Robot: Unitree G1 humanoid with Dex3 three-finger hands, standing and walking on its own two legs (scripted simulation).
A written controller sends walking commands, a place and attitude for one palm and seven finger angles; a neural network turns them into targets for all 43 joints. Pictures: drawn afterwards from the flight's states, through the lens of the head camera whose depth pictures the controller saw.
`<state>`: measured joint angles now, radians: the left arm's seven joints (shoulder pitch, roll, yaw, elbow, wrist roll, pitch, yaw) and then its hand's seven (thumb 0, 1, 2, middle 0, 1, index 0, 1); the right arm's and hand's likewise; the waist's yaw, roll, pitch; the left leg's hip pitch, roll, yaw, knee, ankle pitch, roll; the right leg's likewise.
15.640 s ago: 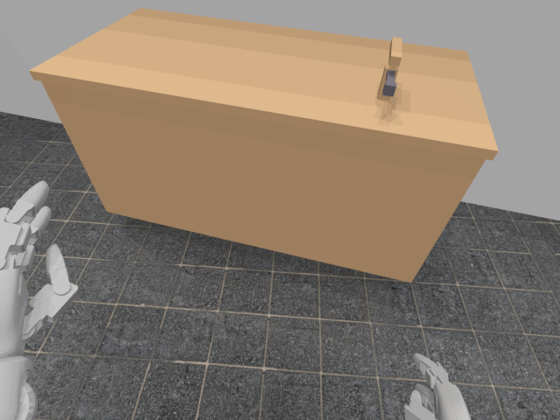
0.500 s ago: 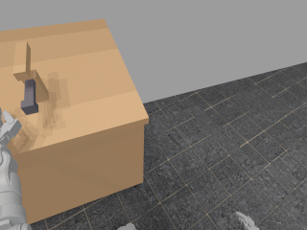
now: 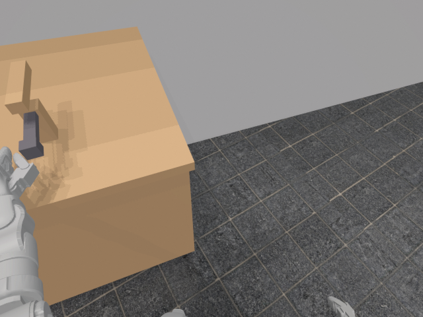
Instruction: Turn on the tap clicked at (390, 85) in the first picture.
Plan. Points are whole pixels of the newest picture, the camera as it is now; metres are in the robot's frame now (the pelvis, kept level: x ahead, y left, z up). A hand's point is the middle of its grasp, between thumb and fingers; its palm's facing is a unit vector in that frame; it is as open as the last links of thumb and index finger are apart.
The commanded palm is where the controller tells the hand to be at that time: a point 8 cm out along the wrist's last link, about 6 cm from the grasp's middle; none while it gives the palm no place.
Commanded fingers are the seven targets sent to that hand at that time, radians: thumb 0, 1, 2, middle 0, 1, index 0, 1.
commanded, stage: push the lever round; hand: left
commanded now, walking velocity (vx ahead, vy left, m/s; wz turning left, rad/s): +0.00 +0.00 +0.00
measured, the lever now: (31, 148) +0.38 +0.36 +0.10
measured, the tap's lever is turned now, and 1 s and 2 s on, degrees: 2 26 47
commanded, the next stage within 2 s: none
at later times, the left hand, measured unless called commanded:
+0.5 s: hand (47, 166) +0.35 +0.32 +0.08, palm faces +0.64 -0.76 -0.06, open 7.8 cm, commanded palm +0.31 +0.34 +0.09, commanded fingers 0.00 0.90 0.90 -0.15 -0.15 -0.15 -0.15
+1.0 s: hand (68, 158) +0.37 +0.29 +0.08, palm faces +0.72 -0.69 -0.07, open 7.7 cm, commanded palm +0.32 +0.31 +0.09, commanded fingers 0.00 0.90 0.90 -0.15 -0.15 -0.15 -0.15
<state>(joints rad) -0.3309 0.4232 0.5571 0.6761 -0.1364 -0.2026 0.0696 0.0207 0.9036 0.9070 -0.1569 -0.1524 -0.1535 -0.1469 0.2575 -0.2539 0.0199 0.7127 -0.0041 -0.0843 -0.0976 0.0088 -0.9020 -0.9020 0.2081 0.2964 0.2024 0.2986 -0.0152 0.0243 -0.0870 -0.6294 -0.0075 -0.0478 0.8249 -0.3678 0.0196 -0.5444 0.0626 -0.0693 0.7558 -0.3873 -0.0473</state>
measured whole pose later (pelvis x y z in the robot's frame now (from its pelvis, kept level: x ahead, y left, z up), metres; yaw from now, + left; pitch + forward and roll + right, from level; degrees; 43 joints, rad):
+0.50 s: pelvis +0.00 +0.00 +0.00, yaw +0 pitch +9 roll -2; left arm -0.31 0.34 0.51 0.61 -0.11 -0.20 0.20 0.05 0.93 0.91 -0.16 -0.15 -0.15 -0.15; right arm 0.25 -0.24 0.01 0.72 -0.01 -0.08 -0.09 0.01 -0.90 -0.90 0.21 0.30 0.20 0.30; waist -0.02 0.03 -0.10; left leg -0.61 -0.01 -0.04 0.81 -0.36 0.02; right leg -0.53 0.06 -0.06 0.75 -0.38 -0.05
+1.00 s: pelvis +0.00 +0.00 +0.00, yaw +1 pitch +9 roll -2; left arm -0.38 0.23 0.42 0.61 -0.02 -0.18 0.46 0.03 0.93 0.92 -0.16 -0.15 -0.15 -0.15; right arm 0.22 -0.22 0.01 0.74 -0.04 -0.05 -0.07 0.01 -0.90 -0.90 0.21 0.30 0.20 0.30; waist -0.03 0.03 -0.11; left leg -0.60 -0.02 -0.05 0.80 -0.35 0.02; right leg -0.52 0.05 -0.07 0.75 -0.38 -0.04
